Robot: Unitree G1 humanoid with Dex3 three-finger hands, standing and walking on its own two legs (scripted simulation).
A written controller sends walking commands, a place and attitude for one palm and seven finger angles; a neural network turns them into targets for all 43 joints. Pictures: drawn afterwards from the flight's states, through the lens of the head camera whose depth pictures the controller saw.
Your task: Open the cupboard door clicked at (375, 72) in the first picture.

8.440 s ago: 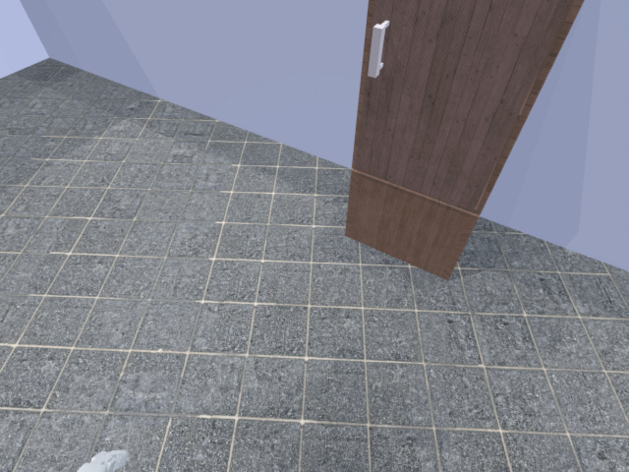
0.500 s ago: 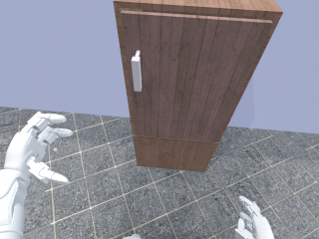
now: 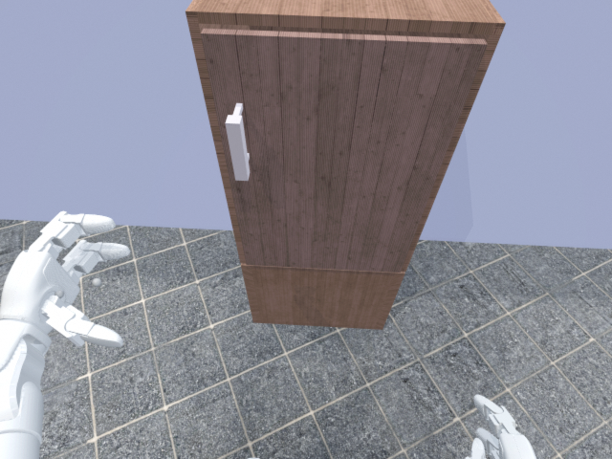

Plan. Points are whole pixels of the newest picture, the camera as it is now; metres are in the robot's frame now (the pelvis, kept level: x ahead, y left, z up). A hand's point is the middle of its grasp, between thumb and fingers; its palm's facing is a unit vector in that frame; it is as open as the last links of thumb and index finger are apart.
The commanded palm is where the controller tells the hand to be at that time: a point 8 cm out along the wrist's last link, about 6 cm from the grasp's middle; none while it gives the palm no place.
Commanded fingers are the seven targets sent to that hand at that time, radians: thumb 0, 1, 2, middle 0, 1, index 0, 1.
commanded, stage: raise the hand with hooked fingers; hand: left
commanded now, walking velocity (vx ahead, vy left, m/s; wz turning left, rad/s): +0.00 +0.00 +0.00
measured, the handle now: (240, 142) +0.60 +0.15 +0.07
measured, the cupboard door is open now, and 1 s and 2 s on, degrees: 0 0 0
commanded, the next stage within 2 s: move the hooked fingers beside the handle in 0.10 s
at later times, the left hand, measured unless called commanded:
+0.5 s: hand (124, 255) +0.33 +0.25 +0.09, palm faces +0.00 -1.00 -0.01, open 14.0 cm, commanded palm +0.31 +0.31 +0.09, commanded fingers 0.00 -0.50 0.30 -0.30 -1.20 -0.30 -1.20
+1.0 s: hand (156, 211) +0.41 +0.24 +0.09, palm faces -0.02 -1.00 +0.00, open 14.0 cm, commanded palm +0.39 +0.29 +0.09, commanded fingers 0.00 -0.50 0.30 -0.30 -1.20 -0.30 -1.20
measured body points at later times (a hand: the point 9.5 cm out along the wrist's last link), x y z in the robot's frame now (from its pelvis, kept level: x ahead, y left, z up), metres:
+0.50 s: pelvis -0.01 -0.01 +0.00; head +0.03 +0.00 +0.45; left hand +0.33 +0.31 +0.10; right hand +0.14 -0.26 -0.09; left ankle +0.03 +0.11 -0.71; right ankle -0.01 -0.11 -0.71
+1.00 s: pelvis +0.00 +0.01 -0.01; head +0.06 +0.02 +0.44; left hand +0.41 +0.29 +0.09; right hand +0.08 -0.26 -0.11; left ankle +0.03 +0.11 -0.71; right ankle -0.01 -0.11 -0.71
